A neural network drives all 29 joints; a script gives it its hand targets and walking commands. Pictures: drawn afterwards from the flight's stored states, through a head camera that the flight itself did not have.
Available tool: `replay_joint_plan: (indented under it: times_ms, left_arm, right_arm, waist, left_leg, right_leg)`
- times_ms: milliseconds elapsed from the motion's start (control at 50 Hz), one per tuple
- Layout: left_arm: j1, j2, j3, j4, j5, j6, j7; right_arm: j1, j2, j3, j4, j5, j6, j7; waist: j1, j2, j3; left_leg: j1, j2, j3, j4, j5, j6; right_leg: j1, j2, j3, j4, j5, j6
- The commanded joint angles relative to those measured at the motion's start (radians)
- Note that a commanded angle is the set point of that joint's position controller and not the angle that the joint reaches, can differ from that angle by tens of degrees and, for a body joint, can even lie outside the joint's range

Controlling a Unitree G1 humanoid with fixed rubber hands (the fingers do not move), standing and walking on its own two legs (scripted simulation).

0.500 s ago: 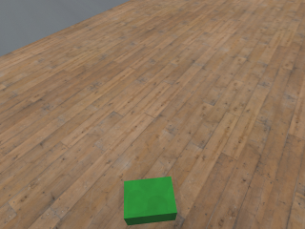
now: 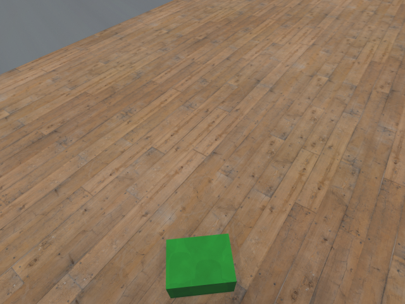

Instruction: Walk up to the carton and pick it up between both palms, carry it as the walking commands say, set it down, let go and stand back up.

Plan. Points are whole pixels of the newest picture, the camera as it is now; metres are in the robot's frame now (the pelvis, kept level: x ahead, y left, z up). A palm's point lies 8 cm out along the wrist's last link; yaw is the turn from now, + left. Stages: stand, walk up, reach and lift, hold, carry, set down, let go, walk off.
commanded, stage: walk up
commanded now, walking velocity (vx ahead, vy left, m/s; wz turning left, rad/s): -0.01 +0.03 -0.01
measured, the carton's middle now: (199, 265) +0.42 +0.07 -0.70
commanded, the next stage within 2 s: stand in 0.50 s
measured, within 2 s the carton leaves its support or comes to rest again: neither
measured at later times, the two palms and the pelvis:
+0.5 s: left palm out of the picture -0.03 +0.28 -0.16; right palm out of the picture +0.01 -0.18 -0.14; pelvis +0.00 +0.05 +0.00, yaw -1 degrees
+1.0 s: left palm out of the picture +0.07 +0.27 -0.15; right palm out of the picture +0.07 -0.18 -0.15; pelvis -0.02 +0.04 -0.02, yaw +0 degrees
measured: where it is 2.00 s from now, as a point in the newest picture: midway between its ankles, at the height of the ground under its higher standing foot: outside the picture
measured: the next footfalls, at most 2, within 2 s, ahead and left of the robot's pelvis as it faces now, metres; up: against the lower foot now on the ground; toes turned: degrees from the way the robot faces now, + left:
right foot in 0.64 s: +0.02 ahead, -0.08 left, +0.00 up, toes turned +4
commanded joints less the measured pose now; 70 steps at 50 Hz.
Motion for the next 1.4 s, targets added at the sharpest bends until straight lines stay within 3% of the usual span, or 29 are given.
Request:
replay_joint_plan:
  times_ms: [0,160,200,240,260,280,300,320,340,360,380,400,420,460,500,580,640,660,680,860,880,900,920,960,1020,1060,1140,1300,1380]
  left_arm:
    - [0.057,0.113,0.02,-0.029,0.0,-0.01,0.005]
    - [0.074,0.147,0.035,-0.042,0.007,-0.004,0.017]
    - [0.165,0.22,0.063,-0.031,0.012,0.009,0.039]
    - [0.169,0.217,0.064,-0.041,0.028,0.01,0.046]
    - [0.153,0.204,0.061,-0.048,0.03,0.011,0.043]
    - [0.084,0.171,0.047,-0.065,0.026,0.009,0.033]
    - [-0.001,0.123,0.03,-0.066,0.014,0.011,0.025]
    - [-0.014,0.121,0.035,-0.062,0.001,0.019,0.018]
    - [0.038,0.097,0.033,-0.05,-0.003,0.022,0.012]
    - [0.108,0.05,0.026,-0.051,0.001,0.021,0.008]
    - [0.159,0.009,0.024,-0.058,0.012,0.024,0.01]
    - [0.134,0.048,0.036,-0.051,0.009,0.037,0.013]
    - [0.13,0.062,0.031,-0.049,0.006,0.041,0.009]
    - [0.16,0.044,0.024,-0.024,0.013,0.037,0.004]
    - [0.167,0.045,0.023,-0.031,0.014,0.029,0.002]
    - [0.181,0.025,0.009,-0.019,0.011,0.015,0.01]
    - [0.159,0.057,0.0,-0.019,0.018,-0.006,0.014]
    - [0.134,0.079,0.004,-0.009,0.014,-0.004,0.008]
    - [0.127,0.083,0.003,-0.008,0.014,-0.007,0.004]
    - [0.132,0.058,0.003,0.008,0.005,-0.013,0.004]
    - [-0.837,0.194,-0.05,-0.849,-0.114,0.044,0.003]
    - [-0.59,0.195,-0.065,-0.595,-0.109,0.15,0.02]
    - [-0.532,0.206,-0.016,-0.584,-0.061,0.244,0.017]
    - [-0.379,0.181,-0.057,-0.57,-0.098,0.419,0.013]
    - [-0.161,0.165,-0.011,-0.544,-0.085,0.654,-0.03]
    - [-0.072,0.15,0.023,-0.497,-0.047,0.652,-0.043]
    - [-0.032,0.099,0.072,-0.57,0.011,0.586,-0.058]
    - [-0.301,0.171,0.146,-0.781,0.009,0.337,-0.089]
    - [-0.287,0.21,0.139,-0.761,-0.002,0.336,-0.102]
  right_arm:
    - [0.07,-0.106,-0.018,-0.02,0.0,-0.007,-0.004]
    - [0.077,-0.12,-0.026,-0.027,-0.006,0.006,-0.003]
    - [0.043,-0.142,-0.041,-0.058,-0.013,0.021,0.004]
    - [0.023,-0.115,-0.043,-0.09,-0.018,0.029,0.008]
    - [0.007,-0.105,-0.041,-0.101,-0.021,0.03,0.01]
    - [0.023,-0.071,-0.032,-0.103,-0.017,0.026,0.01]
    - [0.072,-0.026,-0.012,-0.094,-0.009,0.01,0.014]
    - [0.109,-0.024,-0.011,-0.071,0.0,-0.003,0.012]
    - [0.135,-0.062,-0.017,-0.057,-0.001,-0.013,0.007]
    - [0.142,-0.129,-0.031,-0.058,-0.012,-0.019,0.003]
    - [0.145,-0.182,-0.04,-0.073,-0.016,-0.016,0.003]
    - [0.112,-0.196,-0.042,-0.081,-0.009,-0.006,-0.001]
    - [0.043,-0.17,-0.036,-0.089,-0.016,-0.006,0.0]
    - [-0.033,-0.139,-0.033,-0.115,-0.015,-0.005,-0.002]
    - [-0.028,-0.129,-0.036,-0.118,-0.005,-0.004,-0.004]
    - [-0.006,-0.121,-0.039,-0.101,-0.003,0.006,-0.006]
    - [-0.002,-0.045,-0.022,-0.1,0.012,0.006,0.005]
    - [-0.004,-0.035,-0.026,-0.096,0.01,0.009,0.008]
    - [0.001,-0.046,-0.026,-0.092,0.006,0.006,0.008]
    - [0.021,-0.075,-0.022,-0.059,0.007,-0.011,0.007]
    - [-0.742,-0.14,0.05,-0.723,0.09,0.056,0.017]
    - [-0.56,-0.147,0.028,-0.481,0.097,0.145,0.003]
    - [-0.474,-0.155,0.013,-0.52,0.063,0.229,-0.008]
    - [-0.316,-0.148,0.008,-0.482,0.107,0.38,-0.007]
    - [-0.22,-0.144,0.018,-0.503,0.103,0.592,0.02]
    - [-0.155,-0.117,0.0,-0.558,0.043,0.598,0.029]
    - [-0.134,-0.083,0.006,-0.62,0.003,0.554,0.064]
    - [-0.296,-0.066,-0.079,-0.797,-0.013,0.325,0.057]
    - [-0.261,-0.05,-0.083,-0.785,0.019,0.332,0.024]
  waist:
    - [0.0,0.002,0.03]
    - [0.015,-0.001,0.042]
    - [0.065,-0.063,0.058]
    - [0.077,-0.176,0.039]
    - [0.069,-0.169,0.048]
    - [0.03,-0.187,0.038]
    - [-0.029,-0.228,0.02]
    - [-0.056,-0.207,0.015]
    - [-0.043,-0.097,0.008]
    - [-0.014,0.071,-0.023]
    - [0.007,0.244,-0.033]
    - [-0.016,0.219,-0.001]
    - [0.013,0.199,0.042]
    - [0.042,0.148,0.039]
    - [0.04,0.165,-0.004]
    - [0.038,0.128,-0.004]
    - [0.016,-0.01,0.013]
    - [0.004,-0.087,0.055]
    - [-0.002,-0.102,0.067]
    - [0.002,-0.005,0.049]
    - [0.02,0.003,-0.125]
    - [0.001,-0.021,-0.086]
    - [0.013,-0.067,-0.076]
    - [-0.003,-0.007,-0.088]
    - [0.015,0.028,-0.143]
    - [0.032,0.039,-0.177]
    - [0.069,0.049,-0.16]
    - [0.034,-0.023,-0.488]
    - [0.01,-0.014,-0.641]
  left_leg:
    - [0.019,0.082,-0.067,-0.053,0.103,0.024]
    - [-0.039,0.054,-0.034,0.0,0.082,0.011]
    - [-0.231,0.012,0.021,0.17,-0.042,-0.019]
    - [-0.318,0.011,0.005,0.414,-0.293,-0.023]
    - [-0.32,0.019,-0.015,0.472,-0.314,-0.02]
    - [-0.237,0.027,-0.031,0.417,-0.305,-0.003]
    - [-0.086,0.03,-0.032,0.241,-0.205,0.009]
    - [0.01,0.002,0.004,0.059,-0.004,0.005]
    - [0.105,0.035,-0.025,-0.042,0.106,-0.005]
    - [0.168,0.155,-0.168,-0.094,0.175,0.008]
    - [0.12,0.334,-0.361,-0.163,0.319,0.064]
    - [-0.058,0.341,-0.339,-0.19,0.154,0.164]
    - [-0.104,0.301,-0.314,-0.202,0.093,0.167]
    - [-0.063,0.232,-0.216,-0.176,0.084,0.135]
    - [-0.049,0.196,-0.153,-0.15,0.104,0.139]
    - [-0.026,0.185,-0.138,-0.11,0.046,0.126]
    - [-0.08,0.089,-0.078,-0.055,-0.022,0.065]
    - [-0.001,0.04,-0.036,-0.028,-0.001,0.05]
    - [0.063,0.044,-0.036,-0.011,0.03,0.048]
    - [0.022,0.075,-0.079,-0.08,0.053,0.05]
    - [-0.275,0.013,0.001,0.165,-0.301,0.053]
    - [-0.168,0.016,0.022,0.186,-0.39,0.015]
    - [-0.142,0.021,-0.002,0.225,-0.314,0.054]
    - [-0.184,0.007,0.007,0.217,-0.141,0.034]
    - [-0.169,-0.009,-0.043,0.219,-0.139,0.041]
    - [-0.136,-0.024,-0.056,0.22,0.029,0.027]
    - [-0.129,-0.037,-0.048,0.213,0.126,0.024]
    - [-0.338,-0.028,-0.033,0.46,0.292,0.008]
    - [-0.4,-0.038,-0.032,0.523,0.316,-0.001]
  right_leg:
    - [-0.076,-0.115,0.104,-0.112,0.084,-0.016]
    - [-0.074,-0.173,0.155,-0.109,0.095,-0.035]
    - [0.006,-0.318,0.308,-0.121,0.138,-0.116]
    - [0.009,-0.419,0.389,-0.14,0.267,-0.207]
    - [-0.027,-0.411,0.376,-0.152,0.264,-0.212]
    - [-0.085,-0.345,0.304,-0.151,0.24,-0.177]
    - [-0.155,-0.219,0.163,-0.115,0.232,-0.101]
    - [-0.173,-0.148,0.087,-0.059,0.223,-0.051]
    - [-0.194,-0.101,0.045,0.03,0.164,-0.021]
    - [-0.252,-0.05,0.009,0.104,-0.044,0.007]
    - [-0.271,-0.007,-0.01,0.2,-0.286,0.031]
    - [-0.169,-0.026,0.04,0.303,-0.299,0.029]
    - [-0.156,-0.035,0.05,0.34,-0.263,0.031]
    - [-0.175,-0.058,0.055,0.335,-0.206,0.027]
    - [-0.142,-0.055,0.032,0.298,-0.174,0.025]
    - [-0.073,-0.039,-0.02,-0.005,-0.023,0.024]
    - [-0.027,-0.154,0.109,-0.156,-0.017,-0.012]
    - [-0.133,-0.165,0.161,-0.176,-0.058,-0.03]
    - [-0.188,-0.168,0.166,-0.19,-0.039,-0.033]
    - [-0.094,-0.113,0.069,-0.132,0.014,-0.009]
    - [-0.349,-0.023,0.011,0.105,-0.305,-0.033]
    - [-0.411,-0.045,0.002,0.119,-0.432,0.001]
    - [-0.48,-0.084,0.023,0.088,-0.441,-0.034]
    - [-0.47,-0.085,0.026,0.059,-0.233,-0.046]
    - [-0.405,-0.045,0.057,0.106,-0.176,-0.06]
    - [-0.333,0.009,0.055,0.137,-0.008,-0.059]
    - [-0.323,0.04,0.06,0.175,0.064,-0.043]
    - [-0.38,0.017,0.075,0.402,0.335,0.005]
    - [-0.326,0.008,0.078,0.462,0.474,0.02]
